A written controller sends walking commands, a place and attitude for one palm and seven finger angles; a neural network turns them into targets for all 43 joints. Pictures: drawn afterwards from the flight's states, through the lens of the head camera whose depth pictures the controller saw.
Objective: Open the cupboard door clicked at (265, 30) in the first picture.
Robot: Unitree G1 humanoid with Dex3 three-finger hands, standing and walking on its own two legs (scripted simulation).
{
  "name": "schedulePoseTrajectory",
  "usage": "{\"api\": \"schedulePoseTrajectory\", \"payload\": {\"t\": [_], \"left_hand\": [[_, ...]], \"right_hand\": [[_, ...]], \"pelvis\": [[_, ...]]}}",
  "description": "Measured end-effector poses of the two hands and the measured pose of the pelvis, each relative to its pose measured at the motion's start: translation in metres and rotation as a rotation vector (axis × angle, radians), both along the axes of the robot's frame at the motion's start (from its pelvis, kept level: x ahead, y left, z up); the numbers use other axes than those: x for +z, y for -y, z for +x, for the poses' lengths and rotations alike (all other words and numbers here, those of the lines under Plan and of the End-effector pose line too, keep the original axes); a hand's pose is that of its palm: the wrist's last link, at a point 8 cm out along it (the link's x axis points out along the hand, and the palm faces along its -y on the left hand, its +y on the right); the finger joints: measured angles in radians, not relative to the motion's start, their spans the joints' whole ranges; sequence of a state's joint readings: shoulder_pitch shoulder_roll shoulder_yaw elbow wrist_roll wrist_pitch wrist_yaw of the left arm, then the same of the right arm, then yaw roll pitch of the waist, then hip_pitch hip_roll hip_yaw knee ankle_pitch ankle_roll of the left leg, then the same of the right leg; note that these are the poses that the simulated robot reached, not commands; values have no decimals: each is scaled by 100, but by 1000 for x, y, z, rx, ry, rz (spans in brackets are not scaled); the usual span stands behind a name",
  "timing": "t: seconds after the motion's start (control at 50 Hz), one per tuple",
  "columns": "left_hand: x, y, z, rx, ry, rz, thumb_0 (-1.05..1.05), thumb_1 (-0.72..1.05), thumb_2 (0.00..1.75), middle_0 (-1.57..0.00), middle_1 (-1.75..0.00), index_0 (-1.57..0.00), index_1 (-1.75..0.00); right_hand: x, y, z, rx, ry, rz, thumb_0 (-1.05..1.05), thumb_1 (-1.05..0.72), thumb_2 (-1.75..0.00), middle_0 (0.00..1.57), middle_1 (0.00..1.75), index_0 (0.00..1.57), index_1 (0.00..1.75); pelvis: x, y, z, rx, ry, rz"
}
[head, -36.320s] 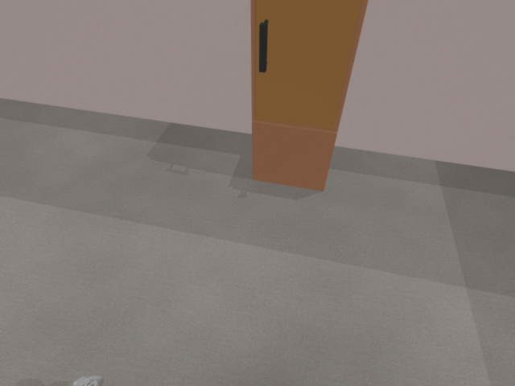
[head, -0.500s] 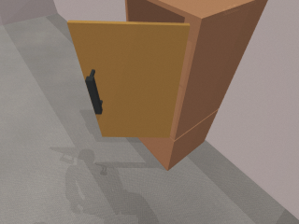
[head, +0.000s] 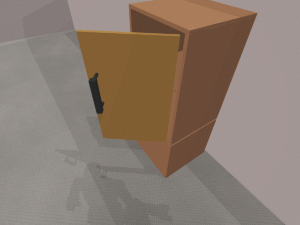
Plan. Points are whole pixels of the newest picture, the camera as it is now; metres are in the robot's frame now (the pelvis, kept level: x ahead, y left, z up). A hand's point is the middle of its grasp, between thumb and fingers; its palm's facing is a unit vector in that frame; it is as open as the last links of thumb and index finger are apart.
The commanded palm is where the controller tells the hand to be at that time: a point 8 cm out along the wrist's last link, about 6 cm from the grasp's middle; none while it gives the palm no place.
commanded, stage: come to a stop and stand still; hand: left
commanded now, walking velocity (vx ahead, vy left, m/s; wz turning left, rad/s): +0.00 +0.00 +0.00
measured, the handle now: (98, 93) +0.62 +0.26 +0.00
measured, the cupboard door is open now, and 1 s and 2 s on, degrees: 51 51 51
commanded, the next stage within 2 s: look again from close up in 0.12 s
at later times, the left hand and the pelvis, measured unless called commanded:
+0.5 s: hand out of the picture -0.01 +0.19 -0.18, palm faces +0.01 -0.99 -0.14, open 7.4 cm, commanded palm none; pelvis +0.00 +0.03 +0.00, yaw -1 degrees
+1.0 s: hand out of the picture -0.02 +0.22 -0.18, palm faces +0.02 -0.99 -0.14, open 7.4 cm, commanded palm none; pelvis +0.03 +0.07 +0.00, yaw -2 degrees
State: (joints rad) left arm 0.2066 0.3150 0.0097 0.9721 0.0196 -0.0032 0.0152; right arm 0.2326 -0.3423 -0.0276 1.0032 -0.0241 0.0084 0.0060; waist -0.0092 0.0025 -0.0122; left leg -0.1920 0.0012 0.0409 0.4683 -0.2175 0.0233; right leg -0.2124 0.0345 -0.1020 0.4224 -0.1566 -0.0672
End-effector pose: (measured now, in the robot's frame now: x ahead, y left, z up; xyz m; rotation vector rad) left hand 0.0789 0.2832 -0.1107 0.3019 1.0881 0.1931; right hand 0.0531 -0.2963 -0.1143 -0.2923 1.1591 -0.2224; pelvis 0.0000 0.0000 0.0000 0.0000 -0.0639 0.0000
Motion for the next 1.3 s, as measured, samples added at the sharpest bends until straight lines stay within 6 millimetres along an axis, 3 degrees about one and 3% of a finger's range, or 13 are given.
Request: {"api": "schedulePoseTrajectory", "payload": {"t": [0.24,0.38,0.62,0.88,1.08,1.2,1.3], "left_hand": [[-24,18,-46,37,-150,-82,1,90,90,-20,-30,-20,-30],[-35,33,-74,57,-240,-149,1,90,90,-20,-30,-20,-30],[-43,43,-106,90,-324,-224,1,90,90,-20,-30,-20,-30],[-41,21,-113,108,-360,-210,1,90,90,-20,-30,-20,-29],[-41,10,-92,108,-371,-194,1,91,90,-20,-30,-19,-29],[-43,17,-64,108,-368,-193,1,91,90,-20,-30,-19,-29],[-42,26,-34,97,-348,-194,1,91,90,-20,-30,-20,-29]], "right_hand": [[-19,-52,-82,-75,-239,100,0,-91,-90,20,29,20,30],[-21,-91,-99,-108,-294,148,0,-91,-90,20,30,21,30],[-25,-139,-69,-103,-224,190,0,-91,-90,20,30,21,30],[-23,-144,-44,-93,-183,153,1,-92,-90,20,29,20,30],[-30,-143,-40,-127,-215,157,0,-91,-90,20,29,20,30],[-34,-141,-30,-147,-247,160,0,-91,-90,20,29,20,30],[-31,-144,-13,-157,-247,157,0,-91,-90,20,29,20,30]], "pelvis": [[3,-9,0,-2,-10,-6],[3,-22,2,-10,-18,-8],[2,-47,7,-18,-25,-11],[2,-66,16,-25,-31,-10],[-3,-69,43,-49,-30,-5],[-6,-63,68,-58,-38,-13],[-3,-60,78,-52,-45,-15]]}}
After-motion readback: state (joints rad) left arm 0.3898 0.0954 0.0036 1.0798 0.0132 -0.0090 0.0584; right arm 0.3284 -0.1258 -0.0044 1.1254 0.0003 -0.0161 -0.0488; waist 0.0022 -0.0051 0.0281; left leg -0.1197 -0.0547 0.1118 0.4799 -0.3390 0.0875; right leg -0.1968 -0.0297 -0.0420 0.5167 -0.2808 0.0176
